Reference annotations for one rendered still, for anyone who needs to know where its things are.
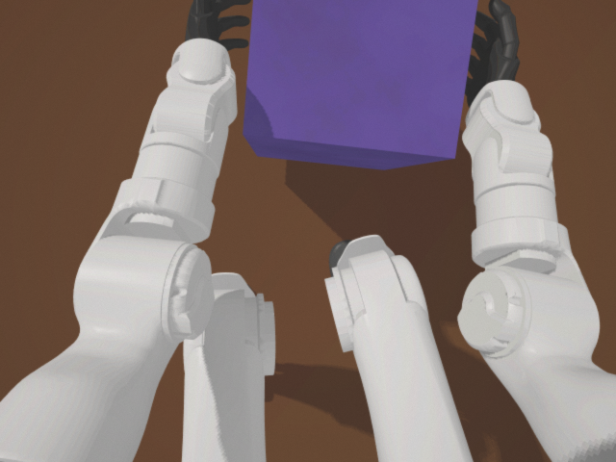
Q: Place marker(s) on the right robot upper arm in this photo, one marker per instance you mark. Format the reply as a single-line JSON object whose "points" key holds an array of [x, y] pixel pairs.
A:
{"points": [[537, 333]]}

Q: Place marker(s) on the carton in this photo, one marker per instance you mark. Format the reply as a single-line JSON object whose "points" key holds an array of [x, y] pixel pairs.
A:
{"points": [[358, 83]]}

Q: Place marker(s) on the robot left forearm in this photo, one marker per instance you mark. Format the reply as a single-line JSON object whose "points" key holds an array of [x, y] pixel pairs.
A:
{"points": [[170, 194]]}

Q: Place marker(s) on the robot right foot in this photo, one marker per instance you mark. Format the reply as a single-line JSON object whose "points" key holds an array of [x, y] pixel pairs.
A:
{"points": [[336, 253]]}

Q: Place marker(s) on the robot left hand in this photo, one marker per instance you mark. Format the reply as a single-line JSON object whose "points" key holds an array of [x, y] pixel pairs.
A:
{"points": [[203, 22]]}

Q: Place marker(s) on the robot right forearm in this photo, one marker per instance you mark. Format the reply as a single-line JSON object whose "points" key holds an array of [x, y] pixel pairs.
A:
{"points": [[514, 193]]}

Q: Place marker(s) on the left robot thigh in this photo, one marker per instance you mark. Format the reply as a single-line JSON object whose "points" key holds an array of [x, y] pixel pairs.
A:
{"points": [[224, 394]]}

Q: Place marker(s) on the robot right hand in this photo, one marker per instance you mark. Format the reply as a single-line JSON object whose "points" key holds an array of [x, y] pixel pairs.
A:
{"points": [[498, 55]]}

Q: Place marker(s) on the left robot upper arm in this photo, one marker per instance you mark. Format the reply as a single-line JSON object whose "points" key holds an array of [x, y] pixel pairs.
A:
{"points": [[136, 300]]}

